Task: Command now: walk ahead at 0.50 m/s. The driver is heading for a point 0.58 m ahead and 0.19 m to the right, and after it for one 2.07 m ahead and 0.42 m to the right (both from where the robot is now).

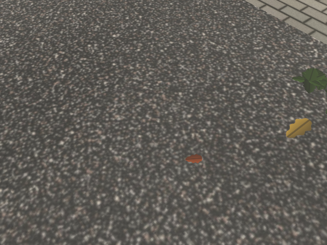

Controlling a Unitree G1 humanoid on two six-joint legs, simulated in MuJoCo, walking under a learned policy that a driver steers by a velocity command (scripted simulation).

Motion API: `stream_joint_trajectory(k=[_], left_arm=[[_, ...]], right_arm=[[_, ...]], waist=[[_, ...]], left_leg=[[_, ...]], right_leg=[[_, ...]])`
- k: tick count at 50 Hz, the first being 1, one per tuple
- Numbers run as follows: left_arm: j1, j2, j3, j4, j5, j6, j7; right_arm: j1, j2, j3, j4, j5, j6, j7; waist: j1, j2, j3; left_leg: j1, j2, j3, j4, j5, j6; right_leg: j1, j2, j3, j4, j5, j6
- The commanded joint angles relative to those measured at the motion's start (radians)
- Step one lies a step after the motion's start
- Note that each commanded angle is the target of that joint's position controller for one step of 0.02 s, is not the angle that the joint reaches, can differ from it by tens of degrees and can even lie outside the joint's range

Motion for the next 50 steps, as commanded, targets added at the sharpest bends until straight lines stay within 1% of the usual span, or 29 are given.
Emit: stream_joint_trajectory(k=[1, 2, 3, 6, 8, 11, 14, 17, 20, 21, 22, 23, 24, 25, 26, 27, 28, 30, 31, 33, 36, 39, 42, 44, 46, 47, 48, 49, 50], left_arm=[[0.172, 0.141, 0.040, -0.003, 0.003, 0.001, 0.009], [0.133, 0.109, 0.030, -0.009, 0.012, -0.003, 0.007], [0.115, 0.101, 0.028, -0.010, 0.019, -0.006, 0.007], [0.127, 0.125, 0.036, 0.013, 0.010, -0.022, 0.011], [0.153, 0.141, 0.041, 0.031, 0.008, -0.020, 0.021], [0.193, 0.150, 0.041, 0.052, 0.000, -0.010, 0.031], [0.260, 0.166, 0.044, 0.082, -0.012, 0.003, 0.037], [0.303, 0.171, 0.048, 0.102, -0.017, 0.020, 0.043], [0.292, 0.186, 0.059, 0.107, -0.018, 0.034, 0.053], [0.272, 0.190, 0.061, 0.103, -0.018, 0.037, 0.054], [0.265, 0.167, 0.053, 0.098, -0.013, 0.038, 0.053], [0.251, 0.107, 0.031, 0.067, 0.006, 0.036, 0.051], [0.387, 0.000, 0.001, 0.044, -0.007, 0.018, 0.049], [0.358, 0.094, 0.021, 0.059, -0.028, 0.008, 0.047], [0.269, 0.157, 0.042, 0.035, -0.042, 0.008, 0.047], [0.219, 0.148, 0.043, 0.024, -0.037, 0.011, 0.050], [0.194, 0.137, 0.047, 0.017, -0.024, 0.017, 0.051], [0.219, 0.097, 0.050, 0.015, -0.027, 0.043, 0.046], [0.216, 0.075, 0.047, 0.008, -0.027, 0.055, 0.045], [0.181, 0.060, 0.045, -0.017, -0.021, 0.070, 0.045], [0.123, 0.053, 0.042, -0.043, -0.015, 0.070, 0.032], [0.022, 0.041, 0.033, -0.074, -0.014, 0.062, 0.011], [-0.057, 0.051, 0.033, -0.112, -0.014, 0.066, -0.003], [-0.080, 0.067, 0.039, -0.134, -0.012, 0.070, -0.010], [-0.032, 0.098, 0.057, -0.138, -0.009, 0.076, -0.011], [0.079, 0.127, 0.077, -0.113, -0.011, 0.078, -0.009], [0.260, 0.191, 0.114, -0.058, -0.016, 0.083, 0.003], [0.371, 0.298, 0.143, -0.035, -0.026, 0.091, 0.024], [0.306, 0.353, 0.137, -0.079, -0.024, 0.070, 0.016]], right_arm=[[-0.082, -0.117, -0.020, -0.117, 0.006, -0.046, 0.002], [-0.085, -0.114, -0.026, -0.115, -0.007, -0.038, -0.001], [-0.061, -0.098, -0.025, -0.109, -0.009, -0.027, 0.000], [-0.057, -0.061, -0.019, -0.107, -0.015, -0.003, -0.005], [-0.124, -0.052, -0.015, -0.127, -0.021, -0.002, -0.008], [-0.224, -0.028, -0.007, -0.149, -0.020, -0.012, 0.000], [-0.332, -0.015, -0.001, -0.179, -0.014, -0.025, 0.013], [-0.406, -0.024, -0.002, -0.205, -0.008, -0.040, 0.031], [-0.368, -0.063, -0.015, -0.200, -0.008, -0.054, 0.038], [-0.302, -0.081, -0.025, -0.183, -0.009, -0.058, 0.035], [-0.170, -0.123, -0.047, -0.145, -0.014, -0.061, 0.026], [0.005, -0.188, -0.066, -0.122, -0.033, -0.061, 0.015], [0.062, -0.258, -0.083, -0.101, -0.036, -0.047, 0.015], [0.064, -0.160, -0.059, -0.108, -0.030, -0.042, 0.015], [0.002, -0.108, -0.043, -0.112, -0.025, -0.041, 0.010], [-0.059, -0.086, -0.035, -0.113, -0.027, -0.041, 0.009], [-0.107, -0.057, -0.027, -0.107, -0.028, -0.041, 0.011], [-0.157, -0.039, -0.026, -0.097, -0.035, -0.050, 0.012], [-0.167, -0.044, -0.029, -0.089, -0.032, -0.055, 0.012], [-0.168, -0.071, -0.040, -0.072, -0.033, -0.062, 0.008], [-0.157, -0.102, -0.052, -0.051, -0.034, -0.057, -0.001], [-0.137, -0.128, -0.060, -0.037, -0.026, -0.046, -0.008], [-0.099, -0.154, -0.070, -0.015, -0.010, -0.030, -0.009], [-0.087, -0.172, -0.077, -0.004, 0.002, -0.016, -0.008], [-0.103, -0.200, -0.086, -0.005, 0.014, -0.003, -0.009], [-0.122, -0.205, -0.087, -0.008, 0.021, 0.006, -0.009], [-0.114, -0.175, -0.074, -0.011, 0.016, 0.010, -0.010], [-0.085, -0.086, -0.042, -0.038, -0.036, 0.004, -0.010], [-0.046, -0.016, -0.014, -0.095, -0.036, -0.029, -0.002]], waist=[[0.092, -0.088, -0.113], [0.061, -0.091, -0.078], [0.036, -0.112, -0.072], [0.015, -0.091, -0.049], [0.029, -0.069, -0.025], [0.064, -0.065, -0.005], [0.104, -0.058, 0.022], [0.120, -0.068, 0.038], [0.075, -0.101, 0.015], [0.032, -0.109, -0.018], [-0.029, -0.093, -0.107], [-0.102, -0.012, -0.268], [-0.046, 0.274, -0.406], [-0.075, 0.228, -0.393], [-0.077, 0.157, -0.244], [-0.052, 0.098, -0.164], [-0.028, 0.081, -0.097], [0.021, 0.112, -0.053], [0.031, 0.102, -0.036], [0.038, 0.072, -0.009], [0.028, 0.051, 0.002], [-0.008, 0.036, 0.026], [-0.031, 0.034, 0.052], [-0.027, 0.038, 0.060], [0.019, 0.062, 0.012], [0.088, 0.055, -0.050], [0.169, 0.023, -0.143], [0.171, -0.194, -0.206], [0.077, -0.334, -0.357]], left_leg=[[-0.512, 0.091, -0.032, 0.226, 0.093, 0.022], [-0.457, 0.123, -0.037, 0.165, 0.150, 0.021], [-0.402, 0.135, -0.038, 0.142, 0.184, 0.015], [-0.392, 0.145, -0.023, 0.058, 0.248, -0.013], [-0.445, 0.149, -0.019, -0.046, 0.340, -0.030], [-0.434, 0.130, 0.001, -0.239, 0.496, -0.034], [-0.405, 0.092, 0.018, -0.394, 0.562, -0.040], [-0.394, 0.065, 0.010, -0.482, 0.537, -0.035], [-0.292, 0.045, 0.000, -0.537, 0.450, -0.008], [-0.185, 0.027, 0.019, -0.565, 0.429, 0.010], [0.021, 0.027, 0.029, -0.573, 0.436, 0.041], [0.321, 0.187, -0.121, -0.520, 0.442, 0.105], [0.659, 0.427, -0.543, -0.595, 0.267, 0.248], [0.623, 0.423, -0.652, -0.681, 0.109, 0.244], [0.501, 0.391, -0.495, -0.702, 0.102, 0.200], [0.371, 0.353, -0.378, -0.727, 0.181, 0.179], [0.260, 0.317, -0.288, -0.764, 0.254, 0.170], [0.131, 0.280, -0.164, -0.828, 0.331, 0.162], [0.100, 0.281, -0.118, -0.852, 0.371, 0.169], [0.082, 0.289, -0.050, -0.882, 0.433, 0.181], [0.110, 0.274, 0.061, -0.895, 0.483, 0.174], [0.129, 0.263, 0.153, -0.896, 0.493, 0.153], [0.211, 0.290, 0.190, -0.877, 0.489, 0.135], [0.276, 0.310, 0.209, -0.829, 0.553, 0.119], [0.309, 0.308, 0.241, -0.691, 0.851, 0.097], [0.287, 0.283, 0.274, -0.527, 0.990, 0.077], [0.175, 0.235, 0.301, -0.287, 0.974, 0.041], [-0.123, 0.162, 0.305, 0.067, 0.401, -0.017], [-0.467, -0.035, 0.092, 0.342, -0.146, -0.058]], right_leg=[[0.489, -0.296, 0.458, -0.312, -0.116, -0.184], [0.394, -0.261, 0.390, -0.340, -0.033, -0.170], [0.335, -0.243, 0.352, -0.367, 0.019, -0.170], [0.277, -0.230, 0.256, -0.424, 0.153, -0.194], [0.298, -0.223, 0.210, -0.441, 0.217, -0.192], [0.317, -0.185, 0.145, -0.446, 0.237, -0.159], [0.349, -0.183, 0.151, -0.431, 0.196, -0.151], [0.413, -0.214, 0.197, -0.374, 0.186, -0.149], [0.452, -0.241, 0.250, -0.294, 0.233, -0.122], [0.440, -0.226, 0.244, -0.226, 0.319, -0.107], [0.390, -0.169, 0.209, -0.080, 0.387, -0.079], [0.215, -0.099, 0.164, 0.204, 0.208, -0.039], [-0.169, 0.049, 0.082, 0.548, -0.341, 0.027], [-0.272, 0.006, 0.185, 0.686, -0.420, 0.029], [-0.324, -0.037, 0.178, 0.719, -0.338, 0.025], [-0.300, -0.080, 0.151, 0.701, -0.257, 0.029], [-0.271, -0.105, 0.148, 0.656, -0.204, 0.032], [-0.182, -0.139, 0.146, 0.604, -0.150, 0.038], [-0.177, -0.144, 0.139, 0.585, -0.140, 0.044], [-0.207, -0.153, 0.140, 0.523, -0.088, 0.055], [-0.221, -0.152, 0.126, 0.369, 0.062, 0.061], [-0.182, -0.136, 0.070, 0.207, 0.170, 0.050], [-0.186, -0.126, 0.039, 0.118, 0.146, 0.028], [-0.184, -0.108, 0.014, 0.085, 0.069, 0.001], [-0.074, -0.049, -0.044, 0.073, -0.034, -0.039], [0.076, 0.002, -0.080, 0.033, -0.031, -0.067], [0.342, 0.056, -0.081, -0.004, 0.008, -0.105], [0.603, -0.144, 0.244, -0.033, 0.062, -0.180], [0.828, -0.329, 0.831, -0.238, -0.250, -0.377]])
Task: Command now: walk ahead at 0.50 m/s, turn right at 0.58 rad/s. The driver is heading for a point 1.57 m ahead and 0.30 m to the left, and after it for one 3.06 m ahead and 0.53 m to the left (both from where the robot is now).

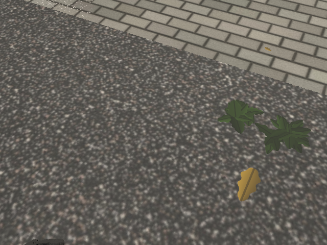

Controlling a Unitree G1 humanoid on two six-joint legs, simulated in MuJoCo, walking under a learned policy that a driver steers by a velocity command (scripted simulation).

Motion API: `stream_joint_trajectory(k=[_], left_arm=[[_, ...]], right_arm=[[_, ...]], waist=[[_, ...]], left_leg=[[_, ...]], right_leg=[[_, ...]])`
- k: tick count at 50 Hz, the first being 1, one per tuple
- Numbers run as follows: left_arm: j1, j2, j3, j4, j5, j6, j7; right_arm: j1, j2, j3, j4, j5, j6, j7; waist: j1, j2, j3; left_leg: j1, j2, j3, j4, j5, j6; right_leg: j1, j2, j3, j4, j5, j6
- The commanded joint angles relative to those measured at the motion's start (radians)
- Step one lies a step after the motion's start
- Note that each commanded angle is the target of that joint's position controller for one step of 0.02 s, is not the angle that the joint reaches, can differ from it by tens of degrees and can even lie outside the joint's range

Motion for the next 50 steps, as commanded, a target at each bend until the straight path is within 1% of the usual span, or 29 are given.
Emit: stream_joint_trajectory(k=[1, 2, 3, 4, 5, 7, 9, 13, 16, 19, 22, 23, 24, 25, 26, 27, 28, 29, 30, 31, 32, 34, 38, 41, 44, 46, 48, 49, 50], left_arm=[[0.323, 0.235, 0.068, -0.009, 0.000, -0.026, 0.002], [0.294, 0.194, 0.054, -0.001, 0.006, -0.041, 0.001], [0.230, 0.165, 0.044, -0.009, 0.007, -0.048, 0.002], [0.168, 0.130, 0.033, -0.021, 0.010, -0.049, 0.008], [0.140, 0.118, 0.026, -0.037, 0.022, -0.048, 0.014], [0.144, 0.128, 0.029, -0.039, 0.019, -0.053, 0.025], [0.181, 0.150, 0.035, -0.028, 0.014, -0.057, 0.039], [0.227, 0.145, 0.034, -0.005, 0.009, -0.050, 0.055], [0.276, 0.136, 0.029, 0.032, 0.011, -0.056, 0.053], [0.320, 0.141, 0.029, 0.066, 0.015, -0.052, 0.052], [0.311, 0.159, 0.034, 0.082, 0.017, -0.040, 0.057], [0.292, 0.169, 0.036, 0.079, 0.019, -0.037, 0.059], [0.271, 0.165, 0.031, 0.074, 0.021, -0.031, 0.061], [0.262, 0.147, 0.019, 0.057, 0.032, -0.030, 0.067], [0.361, 0.077, -0.001, 0.027, 0.039, -0.046, 0.062], [0.350, 0.080, -0.011, 0.028, 0.036, -0.069, 0.053], [0.260, 0.136, -0.001, 0.006, 0.007, -0.088, 0.041], [0.177, 0.138, -0.004, -0.012, 0.000, -0.103, 0.036], [0.134, 0.131, -0.002, -0.023, 0.017, -0.112, 0.036], [0.133, 0.131, 0.004, -0.025, 0.036, -0.111, 0.040], [0.145, 0.120, 0.004, -0.028, 0.043, -0.106, 0.041], [0.157, 0.096, 0.000, -0.032, 0.046, -0.093, 0.045], [0.019, 0.055, -0.015, -0.070, 0.044, -0.088, 0.050], [-0.081, 0.042, -0.021, -0.090, 0.031, -0.099, 0.038], [-0.140, 0.063, -0.014, -0.108, 0.020, -0.110, 0.025], [-0.131, 0.086, -0.004, -0.107, 0.016, -0.120, 0.020], [-0.013, 0.120, 0.015, -0.078, 0.017, -0.128, 0.026], [0.113, 0.158, 0.030, -0.061, 0.032, -0.132, 0.034], [0.252, 0.237, 0.051, -0.046, 0.050, -0.126, 0.042]], right_arm=[[-0.092, -0.116, 0.000, -0.151, 0.019, -0.074, 0.014], [-0.140, -0.126, -0.002, -0.170, 0.039, -0.090, 0.018], [-0.134, -0.113, 0.000, -0.154, 0.019, -0.095, 0.009], [-0.122, -0.122, -0.007, -0.142, -0.007, -0.091, 0.002], [-0.106, -0.123, -0.010, -0.138, -0.012, -0.079, 0.005], [-0.103, -0.102, -0.009, -0.139, -0.021, -0.060, 0.006], [-0.158, -0.080, -0.003, -0.158, -0.026, -0.049, 0.004], [-0.277, -0.043, 0.015, -0.188, -0.016, -0.054, 0.017], [-0.332, -0.038, 0.025, -0.197, -0.004, -0.064, 0.037], [-0.372, -0.060, 0.025, -0.218, 0.001, -0.070, 0.051], [-0.329, -0.080, 0.020, -0.218, 0.005, -0.072, 0.064], [-0.267, -0.098, 0.011, -0.202, 0.004, -0.071, 0.064], [-0.144, -0.127, -0.007, -0.166, 0.001, -0.070, 0.061], [0.012, -0.167, -0.021, -0.136, -0.005, -0.067, 0.057], [0.108, -0.260, -0.044, -0.131, -0.013, -0.062, 0.056], [0.127, -0.196, -0.029, -0.112, 0.016, -0.058, 0.064], [0.073, -0.147, -0.014, -0.126, 0.022, -0.053, 0.057], [0.025, -0.128, -0.009, -0.145, 0.009, -0.046, 0.051], [-0.014, -0.113, -0.003, -0.154, 0.001, -0.041, 0.048], [-0.032, -0.095, 0.006, -0.163, -0.006, -0.042, 0.043], [-0.039, -0.096, 0.008, -0.169, -0.009, -0.040, 0.040], [-0.031, -0.109, 0.003, -0.171, -0.001, -0.039, 0.031], [0.019, -0.148, -0.012, -0.156, 0.012, -0.030, 0.006], [0.079, -0.146, -0.014, -0.138, 0.018, -0.014, -0.004], [0.124, -0.138, -0.013, -0.127, 0.023, 0.001, -0.011], [0.121, -0.141, -0.017, -0.131, 0.019, 0.009, -0.015], [0.087, -0.129, -0.015, -0.146, 0.016, 0.013, -0.014], [0.070, -0.089, -0.001, -0.164, 0.008, 0.009, -0.008], [0.143, -0.028, 0.018, -0.186, 0.010, 0.001, -0.007]], waist=[[0.160, -0.128, -0.358], [0.144, -0.101, -0.238], [0.096, -0.014, -0.169], [0.058, -0.018, -0.138], [0.033, -0.044, -0.124], [0.022, -0.036, -0.117], [0.034, -0.022, -0.090], [0.080, -0.064, -0.057], [0.121, -0.077, -0.031], [0.138, -0.075, -0.002], [0.108, -0.090, -0.014], [0.073, -0.099, -0.058], [0.007, -0.081, -0.140], [-0.061, -0.031, -0.259], [-0.025, 0.202, -0.381], [-0.036, 0.275, -0.401], [-0.049, 0.183, -0.263], [-0.045, 0.086, -0.174], [-0.018, 0.023, -0.098], [0.010, 0.021, -0.084], [0.030, 0.051, -0.085], [0.044, 0.077, -0.089], [0.007, 0.073, -0.060], [-0.035, 0.087, -0.062], [-0.046, 0.094, -0.059], [-0.028, 0.113, -0.060], [0.045, 0.131, -0.105], [0.109, 0.102, -0.216], [0.125, -0.077, -0.376]], left_leg=[[-0.752, -0.109, -0.281, 0.654, -0.083, 0.036], [-0.794, -0.070, -0.267, 0.610, 0.008, 0.065], [-0.735, -0.025, -0.275, 0.524, 0.089, 0.070], [-0.658, 0.004, -0.281, 0.435, 0.141, 0.064], [-0.596, 0.016, -0.286, 0.399, 0.176, 0.058], [-0.561, 0.003, -0.269, 0.322, 0.220, 0.031], [-0.584, -0.017, -0.259, 0.205, 0.308, 0.003], [-0.541, -0.064, -0.251, -0.089, 0.547, -0.014], [-0.495, -0.066, -0.233, -0.180, 0.657, 0.007], [-0.585, -0.064, -0.230, -0.225, 0.569, 0.057], [-0.559, -0.087, -0.202, -0.247, 0.428, 0.116], [-0.464, -0.121, -0.172, -0.248, 0.396, 0.138], [-0.293, -0.160, -0.143, -0.268, 0.423, 0.168], [-0.029, -0.079, -0.260, -0.239, 0.472, 0.220], [0.324, 0.143, -0.719, -0.286, 0.366, 0.385], [0.431, 0.208, -1.007, -0.442, 0.186, 0.437], [0.345, 0.192, -0.915, -0.462, 0.086, 0.387], [0.212, 0.151, -0.797, -0.476, 0.127, 0.354], [0.083, 0.113, -0.711, -0.495, 0.225, 0.339], [0.010, 0.080, -0.655, -0.513, 0.321, 0.326], [-0.033, 0.058, -0.630, -0.527, 0.389, 0.328], [-0.086, 0.040, -0.577, -0.541, 0.488, 0.339], [-0.168, -0.022, -0.482, -0.544, 0.537, 0.297], [-0.187, -0.043, -0.482, -0.517, 0.494, 0.263], [-0.106, -0.016, -0.560, -0.453, 0.445, 0.253], [-0.050, 0.006, -0.620, -0.398, 0.450, 0.241], [-0.061, -0.019, -0.624, -0.295, 0.541, 0.210], [-0.136, -0.066, -0.575, -0.114, 0.537, 0.180], [-0.404, -0.187, -0.446, 0.203, 0.296, 0.113]], right_leg=[[0.850, -0.326, 0.834, -0.417, -0.264, -0.281], [0.750, -0.298, 0.700, -0.408, -0.205, -0.242], [0.605, -0.254, 0.587, -0.397, -0.091, -0.206], [0.491, -0.216, 0.496, -0.402, 0.011, -0.185], [0.420, -0.192, 0.456, -0.423, 0.070, -0.179], [0.360, -0.169, 0.403, -0.446, 0.182, -0.187], [0.336, -0.150, 0.356, -0.457, 0.236, -0.184], [0.312, -0.098, 0.286, -0.455, 0.147, -0.129], [0.335, -0.128, 0.273, -0.460, 0.107, -0.115], [0.488, -0.194, 0.290, -0.415, 0.181, -0.111], [0.592, -0.225, 0.260, -0.344, 0.412, -0.079], [0.600, -0.210, 0.230, -0.274, 0.605, -0.065], [0.582, -0.167, 0.179, -0.125, 0.772, -0.043], [0.445, -0.128, 0.140, 0.104, 0.680, -0.010], [0.067, 0.031, 0.075, 0.489, 0.215, 0.081], [-0.151, 0.096, 0.158, 0.632, -0.348, 0.101], [-0.254, 0.030, 0.202, 0.681, -0.304, 0.088], [-0.251, -0.010, 0.183, 0.638, -0.229, 0.078], [-0.234, -0.041, 0.165, 0.550, -0.180, 0.079], [-0.178, -0.067, 0.163, 0.472, -0.139, 0.084], [-0.137, -0.072, 0.156, 0.426, -0.122, 0.096], [-0.114, -0.073, 0.136, 0.345, -0.111, 0.125], [-0.076, -0.038, 0.116, 0.073, 0.124, 0.167], [0.010, 0.008, 0.107, -0.084, 0.269, 0.171], [0.023, 0.026, 0.134, -0.170, 0.242, 0.159], [0.051, 0.027, 0.147, -0.207, 0.170, 0.138], [0.225, 0.022, 0.127, -0.267, 0.146, 0.090], [0.453, -0.068, 0.189, -0.236, 0.144, 0.035], [0.819, -0.282, 0.475, -0.221, 0.068, -0.083]])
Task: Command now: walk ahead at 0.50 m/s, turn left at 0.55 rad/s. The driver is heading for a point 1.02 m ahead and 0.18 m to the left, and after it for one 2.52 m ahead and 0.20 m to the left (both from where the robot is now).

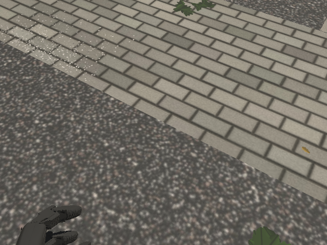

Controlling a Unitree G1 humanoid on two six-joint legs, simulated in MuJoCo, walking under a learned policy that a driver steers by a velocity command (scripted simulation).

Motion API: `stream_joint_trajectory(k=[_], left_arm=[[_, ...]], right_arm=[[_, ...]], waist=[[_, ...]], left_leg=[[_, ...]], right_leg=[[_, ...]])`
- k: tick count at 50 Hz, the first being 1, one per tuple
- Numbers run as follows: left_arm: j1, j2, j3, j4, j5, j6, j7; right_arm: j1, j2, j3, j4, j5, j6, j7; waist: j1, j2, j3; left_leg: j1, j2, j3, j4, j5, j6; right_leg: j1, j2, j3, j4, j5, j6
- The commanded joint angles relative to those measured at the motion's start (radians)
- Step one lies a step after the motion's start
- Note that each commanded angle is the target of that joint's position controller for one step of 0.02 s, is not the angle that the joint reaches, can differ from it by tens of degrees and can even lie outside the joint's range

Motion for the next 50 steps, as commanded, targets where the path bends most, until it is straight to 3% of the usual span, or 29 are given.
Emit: stream_joint_trajectory(k=[1, 2, 3, 4, 5, 6, 8, 10, 16, 20, 22, 23, 24, 25, 26, 27, 28, 29, 30, 31, 33, 35, 40, 45, 48, 49, 50], left_arm=[[0.373, 0.253, 0.090, 0.023, -0.002, 0.005, 0.009], [0.324, 0.171, 0.069, 0.008, -0.012, 0.012, 0.009], [0.280, 0.135, 0.057, 0.003, -0.007, 0.021, 0.012], [0.238, 0.121, 0.050, 0.011, -0.001, 0.025, 0.011], [0.210, 0.101, 0.042, 0.018, 0.003, 0.024, 0.011], [0.194, 0.099, 0.041, 0.025, 0.007, 0.023, 0.011], [0.187, 0.106, 0.046, 0.041, -0.001, 0.014, 0.008], [0.191, 0.136, 0.057, 0.060, -0.002, 0.009, 0.009], [0.224, 0.187, 0.068, 0.105, -0.009, 0.024, 0.015], [0.271, 0.226, 0.080, 0.138, -0.031, 0.045, 0.016], [0.269, 0.257, 0.089, 0.140, -0.039, 0.058, 0.022], [0.263, 0.267, 0.092, 0.139, -0.042, 0.067, 0.026], [0.264, 0.246, 0.082, 0.135, -0.041, 0.070, 0.030], [0.301, 0.173, 0.053, 0.114, 0.001, 0.064, 0.030], [0.377, 0.073, 0.015, 0.061, 0.017, 0.035, 0.015], [0.263, 0.184, 0.037, 0.068, -0.027, 0.009, 0.002], [0.204, 0.198, 0.040, 0.049, -0.053, -0.003, -0.004], [0.191, 0.182, 0.034, 0.057, -0.037, -0.007, 0.004], [0.191, 0.183, 0.038, 0.066, -0.015, -0.003, 0.010], [0.218, 0.182, 0.041, 0.075, -0.011, 0.009, 0.008], [0.248, 0.153, 0.036, 0.091, -0.005, 0.030, 0.008], [0.207, 0.131, 0.030, 0.080, 0.001, 0.043, 0.011], [0.047, 0.090, 0.012, 0.045, -0.006, 0.033, -0.003], [-0.065, 0.102, 0.011, 0.004, -0.017, 0.021, -0.030], [-0.029, 0.122, 0.018, 0.003, -0.014, 0.016, -0.040], [0.027, 0.140, 0.027, 0.016, -0.012, 0.015, -0.038], [0.151, 0.173, 0.046, 0.052, -0.009, 0.014, -0.031]], right_arm=[[0.073, -0.036, 0.015, -0.123, 0.008, -0.027, 0.002], [0.027, -0.126, -0.007, -0.108, 0.016, -0.025, 0.002], [-0.063, -0.147, -0.014, -0.122, 0.009, -0.019, 0.004], [-0.109, -0.134, -0.016, -0.138, -0.001, -0.016, 0.006], [-0.126, -0.122, -0.020, -0.145, -0.006, -0.013, 0.009], [-0.116, -0.101, -0.018, -0.149, 0.000, -0.007, 0.015], [-0.123, -0.062, -0.010, -0.162, 0.004, 0.004, 0.021], [-0.161, -0.050, -0.005, -0.184, -0.003, 0.006, 0.023], [-0.316, -0.028, 0.010, -0.224, -0.002, -0.012, 0.056], [-0.396, -0.045, 0.005, -0.273, 0.000, -0.009, 0.075], [-0.353, -0.079, -0.013, -0.278, -0.007, -0.002, 0.077], [-0.257, -0.112, -0.033, -0.259, -0.008, 0.002, 0.074], [-0.087, -0.166, -0.065, -0.214, -0.003, 0.008, 0.062], [0.051, -0.256, -0.093, -0.187, 0.004, 0.019, 0.039], [-0.009, -0.323, -0.086, -0.217, 0.003, 0.002, 0.043], [0.016, -0.216, -0.061, -0.222, -0.002, -0.011, 0.049], [-0.017, -0.177, -0.047, -0.205, -0.009, -0.023, 0.050], [-0.078, -0.152, -0.037, -0.206, -0.009, -0.029, 0.049], [-0.139, -0.124, -0.027, -0.212, -0.018, -0.030, 0.047], [-0.170, -0.101, -0.016, -0.221, -0.030, -0.033, 0.045], [-0.179, -0.102, -0.015, -0.207, -0.028, -0.045, 0.041], [-0.161, -0.119, -0.018, -0.182, -0.025, -0.053, 0.033], [-0.102, -0.132, -0.018, -0.129, -0.017, -0.050, 0.017], [-0.020, -0.147, -0.025, -0.066, -0.008, -0.039, 0.016], [-0.016, -0.160, -0.032, -0.046, -0.007, -0.025, 0.008], [-0.031, -0.167, -0.033, -0.047, -0.007, -0.020, 0.006], [-0.045, -0.158, -0.028, -0.049, -0.011, -0.015, 0.005]], waist=[[0.154, -0.338, -0.382], [0.166, -0.203, -0.241], [0.174, -0.118, -0.123], [0.154, -0.073, -0.042], [0.132, -0.086, -0.005], [0.112, -0.114, 0.012], [0.101, -0.121, 0.021], [0.100, -0.096, 0.028], [0.153, -0.059, 0.045], [0.162, -0.067, 0.067], [0.118, -0.098, 0.020], [0.057, -0.100, -0.038], [-0.031, -0.074, -0.125], [-0.060, 0.096, -0.222], [0.056, 0.275, -0.353], [-0.034, 0.125, -0.365], [-0.024, 0.106, -0.215], [0.016, 0.022, -0.138], [0.054, 0.019, -0.089], [0.087, 0.040, -0.078], [0.108, 0.044, -0.073], [0.104, 0.034, -0.036], [0.041, 0.043, 0.018], [0.003, 0.049, 0.068], [0.036, 0.073, 0.047], [0.070, 0.085, 0.010], [0.138, 0.074, -0.074]], left_leg=[[-0.608, 0.021, 0.071, 0.607, -0.150, -0.031], [-0.689, 0.093, 0.057, 0.697, -0.094, -0.040], [-0.696, 0.125, 0.096, 0.714, -0.008, -0.048], [-0.679, 0.152, 0.116, 0.679, 0.052, -0.055], [-0.653, 0.181, 0.118, 0.640, 0.093, -0.057], [-0.615, 0.200, 0.129, 0.621, 0.115, -0.059], [-0.604, 0.216, 0.150, 0.582, 0.147, -0.069], [-0.632, 0.227, 0.153, 0.509, 0.209, -0.083], [-0.571, 0.205, 0.225, 0.188, 0.484, -0.065], [-0.561, 0.178, 0.272, 0.082, 0.398, -0.019], [-0.453, 0.116, 0.328, 0.064, 0.289, 0.023], [-0.319, 0.072, 0.355, 0.038, 0.272, 0.051], [-0.065, 0.034, 0.351, -0.010, 0.329, 0.090], [0.244, 0.213, 0.074, -0.013, 0.367, 0.160], [0.481, 0.435, -0.519, -0.175, 0.128, 0.351], [0.471, 0.439, -0.525, -0.260, 0.050, 0.316], [0.353, 0.411, -0.369, -0.267, 0.126, 0.273], [0.206, 0.368, -0.250, -0.264, 0.239, 0.238], [0.080, 0.334, -0.160, -0.274, 0.372, 0.218], [0.002, 0.309, -0.109, -0.300, 0.452, 0.210], [-0.069, 0.298, -0.047, -0.340, 0.555, 0.224], [-0.101, 0.284, 0.018, -0.374, 0.598, 0.222], [-0.089, 0.233, 0.123, -0.394, 0.523, 0.158], [0.056, 0.306, 0.080, -0.352, 0.490, 0.152], [0.146, 0.338, 0.064, -0.275, 0.641, 0.123], [0.152, 0.324, 0.076, -0.207, 0.801, 0.109], [0.127, 0.276, 0.114, -0.059, 0.939, 0.085]], right_leg=[[0.866, -0.475, 0.699, -0.093, -0.264, -0.275], [0.750, -0.446, 0.644, -0.129, -0.401, -0.242], [0.620, -0.398, 0.494, -0.148, -0.357, -0.203], [0.497, -0.355, 0.387, -0.182, -0.252, -0.189], [0.421, -0.321, 0.307, -0.210, -0.175, -0.179], [0.361, -0.299, 0.244, -0.238, -0.134, -0.173], [0.315, -0.289, 0.154, -0.283, -0.062, -0.187], [0.317, -0.300, 0.090, -0.307, 0.015, -0.205], [0.369, -0.271, -0.117, -0.304, 0.131, -0.161], [0.485, -0.313, -0.168, -0.250, 0.233, -0.131], [0.524, -0.315, -0.209, -0.119, 0.550, -0.108], [0.511, -0.300, -0.237, 0.029, 0.686, -0.091], [0.405, -0.265, -0.266, 0.247, 0.669, -0.058], [0.125, -0.209, -0.272, 0.580, 0.185, -0.011], [-0.244, -0.010, -0.102, 0.867, -0.569, 0.030], [-0.336, -0.056, 0.037, 0.929, -0.516, 0.015], [-0.386, -0.097, 0.014, 0.890, -0.420, -0.003], [-0.340, -0.143, 0.008, 0.812, -0.337, -0.007], [-0.274, -0.171, 0.005, 0.738, -0.288, 0.000], [-0.207, -0.188, 0.012, 0.711, -0.254, 0.004], [-0.161, -0.188, -0.005, 0.658, -0.221, 0.028], [-0.189, -0.185, -0.013, 0.570, -0.137, 0.052], [-0.167, -0.144, -0.035, 0.233, 0.173, 0.053], [-0.204, -0.110, -0.030, 0.083, 0.151, 0.009], [-0.155, -0.087, -0.042, 0.043, 0.026, -0.035], [-0.062, -0.058, -0.070, 0.035, -0.010, -0.055], [0.118, -0.031, -0.099, 0.017, 0.015, -0.085]])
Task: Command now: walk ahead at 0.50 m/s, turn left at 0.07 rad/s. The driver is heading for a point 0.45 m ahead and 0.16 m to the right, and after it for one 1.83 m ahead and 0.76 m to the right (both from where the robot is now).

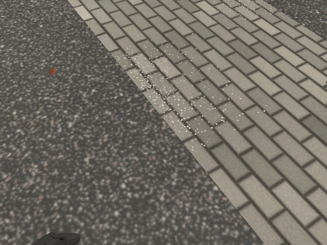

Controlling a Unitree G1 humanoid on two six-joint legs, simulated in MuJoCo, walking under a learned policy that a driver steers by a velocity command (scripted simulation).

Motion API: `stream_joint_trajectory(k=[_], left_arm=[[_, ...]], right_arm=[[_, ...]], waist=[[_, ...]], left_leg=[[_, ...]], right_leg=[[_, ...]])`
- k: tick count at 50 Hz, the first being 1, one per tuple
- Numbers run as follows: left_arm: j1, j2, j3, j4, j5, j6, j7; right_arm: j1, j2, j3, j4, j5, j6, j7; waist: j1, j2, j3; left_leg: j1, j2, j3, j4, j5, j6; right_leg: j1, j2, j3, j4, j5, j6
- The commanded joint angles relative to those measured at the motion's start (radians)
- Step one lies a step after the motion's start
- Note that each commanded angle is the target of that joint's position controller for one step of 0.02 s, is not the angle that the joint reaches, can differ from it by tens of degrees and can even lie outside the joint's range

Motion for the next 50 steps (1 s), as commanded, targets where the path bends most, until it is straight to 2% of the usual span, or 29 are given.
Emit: stream_joint_trajectory(k=[1, 2, 3, 4, 5, 6, 7, 9, 11, 16, 20, 22, 23, 24, 25, 26, 27, 28, 29, 30, 31, 33, 37, 41, 44, 46, 48, 49, 50], left_arm=[[0.279, 0.216, 0.077, 0.005, 0.012, -0.015, 0.014], [0.383, 0.306, 0.101, 0.027, 0.017, -0.008, 0.017], [0.415, 0.222, 0.080, 0.042, -0.006, -0.004, 0.013], [0.339, 0.179, 0.064, 0.033, -0.012, -0.002, 0.018], [0.262, 0.159, 0.056, 0.018, -0.004, 0.004, 0.022], [0.211, 0.136, 0.047, 0.015, 0.006, 0.007, 0.021], [0.185, 0.118, 0.039, 0.011, 0.016, 0.003, 0.020], [0.171, 0.119, 0.039, 0.013, 0.008, -0.002, 0.018], [0.183, 0.144, 0.047, 0.024, -0.001, -0.006, 0.025], [0.254, 0.180, 0.064, 0.053, -0.015, 0.013, 0.050], [0.326, 0.188, 0.070, 0.076, -0.026, 0.033, 0.059], [0.323, 0.195, 0.076, 0.075, -0.025, 0.042, 0.065], [0.314, 0.196, 0.078, 0.072, -0.022, 0.047, 0.066], [0.307, 0.177, 0.072, 0.068, -0.018, 0.050, 0.067], [0.302, 0.131, 0.056, 0.055, -0.010, 0.049, 0.063], [0.351, 0.055, 0.032, 0.029, 0.017, 0.042, 0.062], [0.432, 0.035, 0.022, -0.004, -0.022, 0.028, 0.060], [0.380, 0.145, 0.049, 0.015, -0.041, 0.028, 0.063], [0.289, 0.174, 0.060, -0.003, -0.039, 0.034, 0.062], [0.260, 0.159, 0.061, -0.007, -0.029, 0.041, 0.062], [0.248, 0.144, 0.064, -0.015, -0.021, 0.047, 0.059], [0.255, 0.105, 0.061, -0.021, -0.027, 0.065, 0.050], [0.182, 0.073, 0.053, -0.066, -0.016, 0.080, 0.044], [0.077, 0.056, 0.042, -0.099, -0.017, 0.070, 0.018], [-0.006, 0.059, 0.040, -0.136, -0.018, 0.070, 0.003], [-0.033, 0.074, 0.045, -0.159, -0.016, 0.074, -0.005], [0.006, 0.105, 0.062, -0.165, -0.011, 0.079, -0.007], [0.097, 0.135, 0.080, -0.146, -0.011, 0.083, -0.004], [0.265, 0.187, 0.113, -0.098, -0.015, 0.088, 0.006]], right_arm=[[-0.026, -0.121, -0.019, -0.062, -0.015, 0.001, -0.011], [0.119, -0.024, 0.010, -0.074, -0.012, -0.018, -0.003], [0.082, -0.061, 0.007, -0.062, -0.003, -0.035, 0.002], [-0.024, -0.134, -0.013, -0.090, 0.021, -0.044, 0.008], [-0.100, -0.135, -0.010, -0.111, 0.022, -0.048, 0.008], [-0.139, -0.126, -0.012, -0.119, 0.006, -0.048, 0.007], [-0.128, -0.117, -0.017, -0.117, -0.006, -0.044, 0.005], [-0.082, -0.078, -0.011, -0.104, -0.013, -0.033, 0.002], [-0.114, -0.061, -0.005, -0.118, -0.022, -0.030, -0.002], [-0.307, -0.026, 0.010, -0.161, -0.018, -0.049, 0.007], [-0.408, -0.048, 0.004, -0.189, -0.003, -0.067, 0.024], [-0.393, -0.077, -0.007, -0.188, -0.001, -0.075, 0.027], [-0.359, -0.090, -0.013, -0.179, 0.000, -0.079, 0.027], [-0.278, -0.110, -0.026, -0.156, -0.002, -0.082, 0.023], [-0.155, -0.152, -0.044, -0.136, -0.016, -0.086, 0.015], [-0.009, -0.224, -0.061, -0.124, -0.024, -0.079, 0.008], [0.028, -0.250, -0.068, -0.095, -0.022, -0.063, 0.014], [-0.017, -0.153, -0.045, -0.110, -0.016, -0.062, 0.016], [-0.069, -0.109, -0.030, -0.115, -0.014, -0.060, 0.013], [-0.122, -0.085, -0.021, -0.113, -0.021, -0.061, 0.015], [-0.161, -0.061, -0.015, -0.105, -0.025, -0.062, 0.015], [-0.190, -0.053, -0.017, -0.091, -0.027, -0.069, 0.012], [-0.177, -0.100, -0.036, -0.057, -0.024, -0.077, 0.006], [-0.165, -0.134, -0.046, -0.036, -0.018, -0.064, -0.002], [-0.126, -0.160, -0.055, -0.013, -0.004, -0.051, -0.003], [-0.112, -0.178, -0.062, 0.001, 0.008, -0.039, -0.003], [-0.119, -0.209, -0.072, 0.002, 0.019, -0.026, -0.006], [-0.129, -0.219, -0.075, 0.000, 0.024, -0.017, -0.008], [-0.133, -0.201, -0.066, -0.003, 0.024, -0.013, -0.011]], waist=[[0.188, 0.067, -0.223], [0.152, -0.178, -0.383], [0.186, -0.211, -0.417], [0.187, -0.131, -0.242], [0.164, -0.054, -0.136], [0.136, -0.017, -0.051], [0.100, -0.040, -0.027], [0.064, -0.062, -0.027], [0.060, -0.048, -0.007], [0.119, -0.033, 0.020], [0.147, -0.045, 0.025], [0.124, -0.063, 0.017], [0.099, -0.075, 0.006], [0.056, -0.072, -0.032], [-0.004, -0.039, -0.133], [-0.032, 0.145, -0.299], [0.010, 0.434, -0.369], [-0.012, 0.257, -0.246], [-0.016, 0.177, -0.136], [0.011, 0.115, -0.076], [0.036, 0.131, -0.039], [0.062, 0.160, -0.010], [0.062, 0.102, 0.018], [0.028, 0.085, 0.039], [0.004, 0.080, 0.065], [0.007, 0.085, 0.074], [0.049, 0.112, 0.030], [0.107, 0.114, -0.025], [0.195, 0.089, -0.111]], left_leg=[[-0.171, 0.183, -0.044, 0.426, 0.768, 0.072], [-0.582, 0.012, 0.014, 0.835, 0.262, -0.017], [-0.736, -0.019, -0.099, 0.954, -0.152, -0.018], [-0.825, 0.049, -0.097, 1.003, -0.098, -0.009], [-0.820, 0.104, -0.053, 0.962, -0.007, -0.002], [-0.794, 0.136, -0.033, 0.892, 0.052, -0.006], [-0.731, 0.166, -0.036, 0.835, 0.099, -0.009], [-0.662, 0.173, -0.021, 0.772, 0.126, -0.029], [-0.677, 0.175, -0.007, 0.677, 0.173, -0.059], [-0.613, 0.125, 0.009, 0.317, 0.458, -0.096], [-0.567, 0.093, -0.010, 0.190, 0.484, -0.091], [-0.518, 0.091, -0.023, 0.152, 0.425, -0.072], [-0.464, 0.087, -0.014, 0.136, 0.390, -0.058], [-0.342, 0.084, 0.003, 0.104, 0.371, -0.033], [-0.133, 0.153, -0.045, 0.121, 0.355, 0.012], [0.169, 0.363, -0.265, 0.160, 0.328, 0.083], [0.322, 0.508, -0.692, 0.009, 0.042, 0.205], [0.224, 0.467, -0.647, -0.040, -0.111, 0.175], [0.109, 0.430, -0.481, -0.046, -0.044, 0.140], [-0.006, 0.387, -0.366, -0.068, 0.093, 0.129], [-0.079, 0.357, -0.285, -0.090, 0.179, 0.128], [-0.165, 0.322, -0.160, -0.141, 0.281, 0.124], [-0.165, 0.339, -0.024, -0.186, 0.428, 0.154], [-0.143, 0.315, 0.119, -0.191, 0.475, 0.126], [-0.083, 0.334, 0.171, -0.179, 0.481, 0.105], [-0.023, 0.353, 0.196, -0.137, 0.556, 0.088], [0.014, 0.353, 0.233, -0.009, 0.863, 0.067], [0.004, 0.337, 0.258, 0.134, 1.008, 0.052], [-0.085, 0.298, 0.288, 0.350, 1.014, 0.020]], right_leg=[[0.489, -0.078, 0.076, 0.038, 0.030, -0.109], [0.895, -0.327, 0.529, -0.001, -0.143, -0.282], [0.938, -0.359, 0.763, -0.157, -0.328, -0.294], [0.811, -0.332, 0.632, -0.185, -0.425, -0.240], [0.655, -0.295, 0.511, -0.208, -0.384, -0.208], [0.513, -0.257, 0.423, -0.243, -0.295, -0.201], [0.423, -0.221, 0.374, -0.269, -0.208, -0.193], [0.348, -0.184, 0.313, -0.309, -0.098, -0.209], [0.316, -0.175, 0.263, -0.335, -0.014, -0.227], [0.298, -0.114, 0.172, -0.328, 0.007, -0.180], [0.360, -0.148, 0.241, -0.260, -0.057, -0.164], [0.395, -0.170, 0.294, -0.207, -0.080, -0.143], [0.396, -0.172, 0.307, -0.168, -0.066, -0.132], [0.375, -0.139, 0.297, -0.091, -0.023, -0.110], [0.303, -0.075, 0.257, 0.095, -0.035, -0.077], [0.101, 0.027, 0.156, 0.415, -0.322, -0.028], [-0.195, 0.085, 0.111, 0.680, -0.614, 0.004], [-0.274, 0.017, 0.165, 0.784, -0.548, 0.009], [-0.287, -0.015, 0.138, 0.792, -0.459, 0.010], [-0.246, -0.049, 0.127, 0.766, -0.388, 0.019], [-0.219, -0.075, 0.130, 0.718, -0.342, 0.023], [-0.155, -0.099, 0.113, 0.677, -0.300, 0.033], [-0.201, -0.110, 0.103, 0.538, -0.187, 0.057], [-0.151, -0.094, 0.048, 0.312, -0.003, 0.043], [-0.136, -0.080, 0.008, 0.210, -0.002, 0.018], [-0.128, -0.063, -0.017, 0.170, -0.067, -0.010], [-0.025, -0.005, -0.072, 0.154, -0.170, -0.051], [0.102, 0.041, -0.103, 0.133, -0.192, -0.078], [0.345, 0.089, -0.110, 0.081, -0.138, -0.116]])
